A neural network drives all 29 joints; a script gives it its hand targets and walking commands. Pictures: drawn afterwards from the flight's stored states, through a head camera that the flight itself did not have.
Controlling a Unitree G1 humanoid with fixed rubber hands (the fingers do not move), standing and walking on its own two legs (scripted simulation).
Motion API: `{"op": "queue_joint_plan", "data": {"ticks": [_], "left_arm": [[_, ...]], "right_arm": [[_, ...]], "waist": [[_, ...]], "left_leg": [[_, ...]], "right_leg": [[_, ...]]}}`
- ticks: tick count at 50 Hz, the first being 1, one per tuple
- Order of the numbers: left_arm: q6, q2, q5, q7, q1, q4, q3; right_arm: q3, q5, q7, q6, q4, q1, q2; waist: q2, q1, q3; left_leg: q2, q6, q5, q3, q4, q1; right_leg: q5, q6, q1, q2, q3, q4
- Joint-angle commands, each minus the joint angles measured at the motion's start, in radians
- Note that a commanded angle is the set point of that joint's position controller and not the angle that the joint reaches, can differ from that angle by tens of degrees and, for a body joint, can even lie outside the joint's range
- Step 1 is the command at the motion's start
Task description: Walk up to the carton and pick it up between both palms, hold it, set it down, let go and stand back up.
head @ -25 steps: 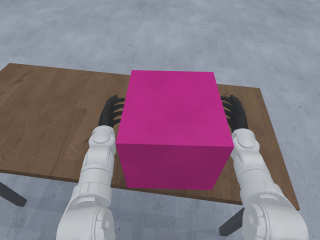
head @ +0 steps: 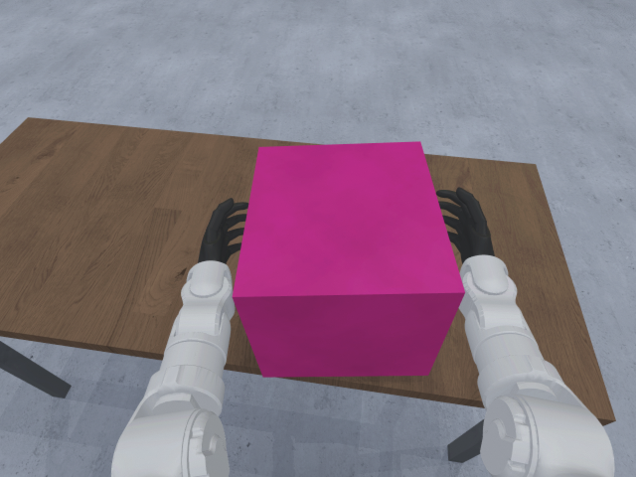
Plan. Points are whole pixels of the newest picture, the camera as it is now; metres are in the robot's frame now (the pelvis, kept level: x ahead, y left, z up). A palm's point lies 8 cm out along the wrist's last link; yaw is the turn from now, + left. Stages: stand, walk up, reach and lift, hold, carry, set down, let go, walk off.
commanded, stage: set down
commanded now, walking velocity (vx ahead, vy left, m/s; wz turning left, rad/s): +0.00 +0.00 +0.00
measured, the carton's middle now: (342, 259) +0.42 +0.03 -0.01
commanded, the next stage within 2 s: none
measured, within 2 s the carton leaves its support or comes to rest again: rests again in 0.46 s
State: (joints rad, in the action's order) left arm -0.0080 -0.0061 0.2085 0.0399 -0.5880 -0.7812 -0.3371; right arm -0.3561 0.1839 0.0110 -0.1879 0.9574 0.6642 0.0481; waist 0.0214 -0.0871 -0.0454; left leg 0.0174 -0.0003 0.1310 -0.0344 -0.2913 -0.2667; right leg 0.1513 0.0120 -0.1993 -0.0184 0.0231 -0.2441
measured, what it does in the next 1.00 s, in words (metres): stands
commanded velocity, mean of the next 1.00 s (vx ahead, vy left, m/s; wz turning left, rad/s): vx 0.00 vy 0.00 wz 0.00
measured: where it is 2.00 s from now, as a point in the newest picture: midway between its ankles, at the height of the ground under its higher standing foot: outside the picture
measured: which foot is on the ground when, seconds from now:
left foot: down 0.00-1.00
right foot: down 0.00-1.00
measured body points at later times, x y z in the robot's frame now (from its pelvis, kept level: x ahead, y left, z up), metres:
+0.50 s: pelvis -0.01 +0.00 +0.00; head +0.04 +0.02 +0.45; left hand +0.38 +0.20 +0.04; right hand +0.41 -0.14 +0.05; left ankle +0.00 +0.11 -0.75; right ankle -0.03 -0.11 -0.75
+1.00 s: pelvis -0.01 +0.00 +0.00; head +0.05 +0.02 +0.44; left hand +0.38 +0.20 +0.03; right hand +0.40 -0.14 +0.04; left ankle +0.00 +0.11 -0.75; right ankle -0.03 -0.11 -0.75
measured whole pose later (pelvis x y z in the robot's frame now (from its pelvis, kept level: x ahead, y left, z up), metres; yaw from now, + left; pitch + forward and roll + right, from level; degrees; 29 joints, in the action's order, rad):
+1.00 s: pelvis -0.01 +0.00 +0.00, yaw +1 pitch +7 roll +0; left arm -0.19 -0.03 0.28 0.00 -0.63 -0.88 -0.45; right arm -0.52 0.33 -0.02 -0.32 0.97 0.65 0.00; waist 0.03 -0.07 -0.01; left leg 0.02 -0.01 0.12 -0.05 -0.29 -0.31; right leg 0.15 0.01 -0.24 -0.01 0.04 -0.26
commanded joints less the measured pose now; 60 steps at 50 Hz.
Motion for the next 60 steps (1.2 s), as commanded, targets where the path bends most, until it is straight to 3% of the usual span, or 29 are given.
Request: {"op": "queue_joint_plan", "data": {"ticks": [1,6,15,16,29,40,60], "left_arm": [[-0.106,-0.517,-0.01,-0.114,-0.698,0.136,0.303],[-0.141,-0.516,0.001,-0.114,-0.702,0.104,0.29],[-0.167,-0.504,0.029,-0.104,-0.661,0.054,0.258],[-0.159,-0.492,0.025,-0.11,-0.654,0.021,0.252],[-0.175,-0.475,0.067,-0.105,-0.612,-0.024,0.193],[-0.187,-0.465,0.095,-0.11,-0.56,-0.064,0.15],[-0.218,-0.465,0.131,-0.107,-0.462,-0.104,0.129]], "right_arm": [[0.307,0.06,-0.115,-0.074,-0.105,0.562,-0.592],[0.274,0.089,-0.111,-0.093,-0.084,0.554,-0.597],[0.247,0.106,-0.122,-0.116,-0.047,0.545,-0.572],[0.233,0.105,-0.117,-0.11,-0.018,0.524,-0.561],[0.177,0.145,-0.133,-0.125,-0.009,0.503,-0.538],[0.149,0.187,-0.14,-0.137,-0.016,0.481,-0.54],[0.115,0.208,-0.147,-0.152,0.027,0.388,-0.532]], "waist": [[0.011,0.022,-0.595],[-0.002,0.03,-0.596],[-0.004,0.013,-0.553],[0.011,0.052,-0.501],[-0.002,0.03,-0.478],[0.028,0.025,-0.428],[-0.001,0.029,-0.383]], "left_leg": [[-0.015,0.041,-0.415,-0.069,-0.033,0.187],[-0.014,0.047,-0.423,-0.066,-0.036,0.179],[-0.006,0.042,-0.406,-0.067,-0.034,0.19],[0.004,0.046,-0.374,-0.067,-0.033,0.185],[0.006,0.036,-0.304,-0.079,-0.017,0.176],[0.001,0.013,-0.234,-0.092,-0.002,0.115],[0.002,0.015,-0.257,-0.086,-0.021,0.108]], "right_leg": [[-0.465,-0.05,0.262,0.013,0.032,-0.064],[-0.455,-0.044,0.259,0.009,0.037,-0.065],[-0.325,-0.033,0.194,0.004,0.042,-0.04],[-0.328,-0.038,0.204,0.01,0.051,-0.032],[-0.218,-0.031,0.148,0.011,0.058,-0.024],[-0.186,-0.038,0.15,0.019,0.051,-0.027],[-0.177,-0.03,0.093,0.017,0.051,-0.031]]}}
